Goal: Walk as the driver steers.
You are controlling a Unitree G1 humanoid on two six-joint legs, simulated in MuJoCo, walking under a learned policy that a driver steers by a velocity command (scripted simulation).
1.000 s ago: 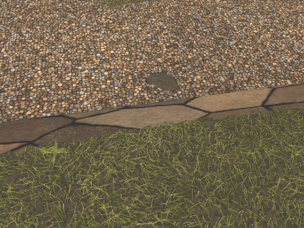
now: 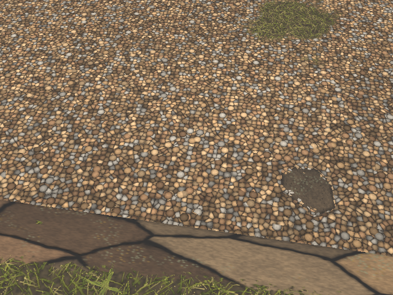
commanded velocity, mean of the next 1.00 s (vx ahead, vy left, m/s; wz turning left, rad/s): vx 0.19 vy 0.00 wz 0.07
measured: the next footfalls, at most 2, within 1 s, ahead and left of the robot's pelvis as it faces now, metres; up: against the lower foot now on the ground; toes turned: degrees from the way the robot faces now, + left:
right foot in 0.42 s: +0.39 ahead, -0.06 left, +0.00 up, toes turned +15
left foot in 0.88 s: +0.27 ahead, +0.09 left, +0.00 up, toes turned -2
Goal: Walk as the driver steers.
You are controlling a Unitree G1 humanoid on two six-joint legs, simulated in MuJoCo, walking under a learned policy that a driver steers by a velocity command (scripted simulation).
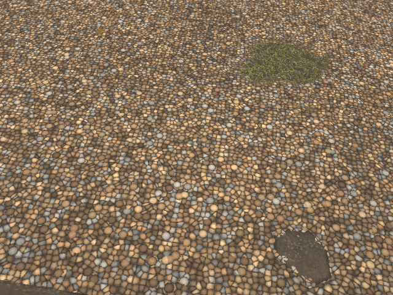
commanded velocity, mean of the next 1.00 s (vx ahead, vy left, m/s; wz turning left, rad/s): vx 0.29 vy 0.00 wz -0.28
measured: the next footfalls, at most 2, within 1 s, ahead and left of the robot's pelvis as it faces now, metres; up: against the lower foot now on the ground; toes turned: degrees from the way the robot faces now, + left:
right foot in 0.36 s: -0.02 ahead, -0.11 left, +0.00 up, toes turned -14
left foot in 0.82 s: +0.32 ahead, -0.02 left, +0.00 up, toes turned -15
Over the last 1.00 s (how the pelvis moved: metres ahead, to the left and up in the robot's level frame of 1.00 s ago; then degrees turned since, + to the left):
0.23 0.01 0.02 -1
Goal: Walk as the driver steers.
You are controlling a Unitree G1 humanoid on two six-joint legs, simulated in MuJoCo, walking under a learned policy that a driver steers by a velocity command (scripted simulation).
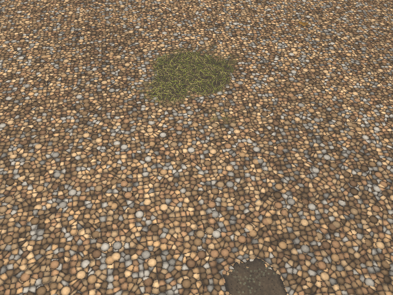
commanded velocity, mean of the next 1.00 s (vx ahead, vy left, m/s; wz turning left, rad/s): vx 0.50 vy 0.00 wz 0.20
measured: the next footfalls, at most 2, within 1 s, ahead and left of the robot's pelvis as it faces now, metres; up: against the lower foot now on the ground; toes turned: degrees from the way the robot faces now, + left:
right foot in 0.54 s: +0.50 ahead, -0.20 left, -0.19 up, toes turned -2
left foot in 0.98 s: +0.70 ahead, +0.02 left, -0.19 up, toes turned +19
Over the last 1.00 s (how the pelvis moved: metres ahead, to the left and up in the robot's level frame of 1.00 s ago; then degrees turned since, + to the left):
0.24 -0.07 0.00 -17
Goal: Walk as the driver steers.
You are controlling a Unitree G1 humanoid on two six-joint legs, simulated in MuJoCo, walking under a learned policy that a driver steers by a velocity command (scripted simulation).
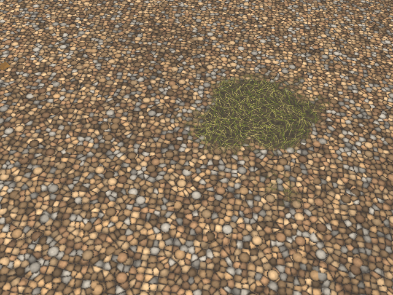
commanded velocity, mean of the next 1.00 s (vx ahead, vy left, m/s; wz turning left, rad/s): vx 0.50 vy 0.00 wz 0.42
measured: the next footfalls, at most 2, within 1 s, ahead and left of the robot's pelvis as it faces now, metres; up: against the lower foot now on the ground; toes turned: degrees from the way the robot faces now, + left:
right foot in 0.52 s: +0.47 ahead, -0.06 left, +0.00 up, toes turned +20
left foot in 1.00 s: +0.62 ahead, +0.23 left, +0.00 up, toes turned +27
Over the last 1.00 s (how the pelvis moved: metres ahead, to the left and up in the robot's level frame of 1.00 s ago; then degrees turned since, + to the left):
0.59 -0.07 -0.21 16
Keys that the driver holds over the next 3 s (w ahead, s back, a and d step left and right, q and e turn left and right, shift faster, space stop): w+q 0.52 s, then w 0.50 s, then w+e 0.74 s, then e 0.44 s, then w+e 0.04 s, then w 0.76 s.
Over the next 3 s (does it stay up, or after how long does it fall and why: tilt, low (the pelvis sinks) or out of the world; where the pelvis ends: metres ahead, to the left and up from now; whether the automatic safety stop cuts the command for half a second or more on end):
stays up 1.30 0.17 0.01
